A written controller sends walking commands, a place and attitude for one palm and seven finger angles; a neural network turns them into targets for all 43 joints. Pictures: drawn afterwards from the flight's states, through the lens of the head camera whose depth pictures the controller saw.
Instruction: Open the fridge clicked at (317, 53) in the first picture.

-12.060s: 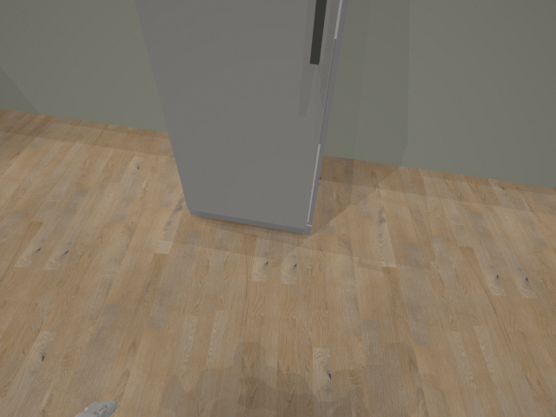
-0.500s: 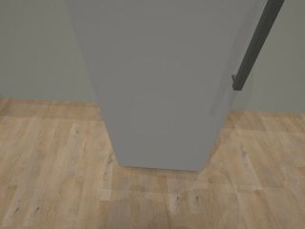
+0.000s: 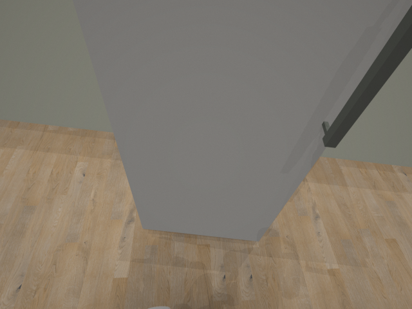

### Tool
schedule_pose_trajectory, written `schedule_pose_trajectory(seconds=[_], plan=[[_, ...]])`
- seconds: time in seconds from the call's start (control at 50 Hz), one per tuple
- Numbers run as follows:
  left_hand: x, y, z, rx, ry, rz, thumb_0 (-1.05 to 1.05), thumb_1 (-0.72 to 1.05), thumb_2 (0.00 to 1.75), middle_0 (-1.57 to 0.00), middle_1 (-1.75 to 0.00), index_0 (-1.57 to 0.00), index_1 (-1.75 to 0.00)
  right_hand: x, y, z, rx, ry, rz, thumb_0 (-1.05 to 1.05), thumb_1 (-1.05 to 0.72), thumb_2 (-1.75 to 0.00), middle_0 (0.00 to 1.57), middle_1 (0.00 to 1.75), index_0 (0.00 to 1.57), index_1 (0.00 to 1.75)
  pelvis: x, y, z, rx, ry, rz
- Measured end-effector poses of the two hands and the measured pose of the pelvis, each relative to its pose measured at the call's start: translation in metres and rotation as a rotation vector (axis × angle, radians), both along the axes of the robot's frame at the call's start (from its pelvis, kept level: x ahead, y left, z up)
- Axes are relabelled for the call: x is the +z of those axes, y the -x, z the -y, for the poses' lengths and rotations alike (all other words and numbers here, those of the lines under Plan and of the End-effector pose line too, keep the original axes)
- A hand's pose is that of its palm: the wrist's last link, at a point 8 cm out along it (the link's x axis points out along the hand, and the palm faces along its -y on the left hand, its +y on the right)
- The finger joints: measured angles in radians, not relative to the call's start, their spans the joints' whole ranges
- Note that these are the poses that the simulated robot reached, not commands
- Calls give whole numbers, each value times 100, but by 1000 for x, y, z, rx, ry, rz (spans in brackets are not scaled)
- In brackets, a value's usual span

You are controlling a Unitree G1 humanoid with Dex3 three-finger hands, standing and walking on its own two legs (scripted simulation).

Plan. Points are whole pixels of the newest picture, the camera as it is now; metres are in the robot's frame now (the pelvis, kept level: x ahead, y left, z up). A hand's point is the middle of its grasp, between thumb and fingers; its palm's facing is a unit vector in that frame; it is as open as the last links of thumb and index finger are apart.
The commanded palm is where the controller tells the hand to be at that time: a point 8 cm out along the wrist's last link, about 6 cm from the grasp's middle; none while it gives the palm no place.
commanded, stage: come to a stop and stand still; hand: right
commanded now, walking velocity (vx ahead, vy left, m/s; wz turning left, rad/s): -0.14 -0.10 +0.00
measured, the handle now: (374, 64) +0.47 -0.22 +0.26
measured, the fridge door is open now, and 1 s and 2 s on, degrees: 0 0 0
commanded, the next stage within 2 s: look again from close up in 1.54 s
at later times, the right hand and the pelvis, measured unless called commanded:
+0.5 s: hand out of the picture +0.01 -0.27 -0.16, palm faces -0.02 +0.96 -0.28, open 7.4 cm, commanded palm none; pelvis -0.02 -0.07 +0.00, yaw +2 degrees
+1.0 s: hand out of the picture +0.06 -0.24 -0.16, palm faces -0.06 +0.97 -0.22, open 7.3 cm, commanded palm none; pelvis +0.02 -0.06 +0.01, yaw +3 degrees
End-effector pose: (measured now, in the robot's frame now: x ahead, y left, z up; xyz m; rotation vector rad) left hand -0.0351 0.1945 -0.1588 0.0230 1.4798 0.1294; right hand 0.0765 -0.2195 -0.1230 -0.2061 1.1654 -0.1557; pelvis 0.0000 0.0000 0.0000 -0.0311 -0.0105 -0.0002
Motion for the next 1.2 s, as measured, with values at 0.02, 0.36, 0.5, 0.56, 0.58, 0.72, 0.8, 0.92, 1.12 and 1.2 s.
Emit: schedule_pose_trajectory(seconds=[0.02,0.36,0.5,0.56,0.58,0.72,0.8,0.92,1.12,1.2], plan=[[1,-8,-3,-4,-8,9,0,90,90,-20,-30,-20,-30,1,-1,0,-6,2,5,0,-93,-90,20,30,20,30,1,0,-1,-2,0,1],[30,-82,-6,-57,-158,332,1,91,90,-20,-30,-19,-30,-11,57,70,-6,15,-110,1,-91,-90,20,30,20,30,-1,16,50,39,-28,26],[25,-76,33,-73,-92,324,0,92,90,-20,-30,-20,-30,2,69,95,1,37,-118,1,-91,-90,20,30,20,30,4,16,68,43,-22,24],[24,-72,36,-75,-88,298,0,93,90,-20,-30,-20,-30,4,74,99,2,39,-140,1,-91,-90,20,30,20,30,6,14,73,44,-19,16],[23,-70,37,-75,-87,287,0,93,90,-20,-30,-20,-30,4,75,99,2,38,-148,1,-91,-90,19,30,20,30,6,13,74,44,-19,14],[21,-54,39,-63,-85,197,0,92,90,-20,-30,-20,-30,1,71,92,11,11,-196,1,-91,-90,19,30,20,30,9,1,76,50,-18,4],[21,-47,39,-53,-87,152,0,91,90,-20,-30,-20,-30,-2,58,83,20,-9,-199,1,-91,-90,20,30,20,30,10,-7,74,49,-19,4],[21,-45,39,-37,-89,112,1,91,90,-20,-30,-20,-30,-5,32,74,32,-19,-176,1,-92,-90,20,30,20,30,10,-18,69,50,-21,7],[19,-59,34,-29,-81,100,0,90,90,-20,-30,-20,-30,-4,-3,65,44,-14,-135,1,-91,-90,20,30,20,30,10,-33,58,49,-23,3],[19,-67,28,-28,-84,101,1,91,90,-20,-30,-20,-30,-4,-10,60,45,-13,-131,1,-91,-90,20,30,20,30,10,-38,54,50,-24,1]])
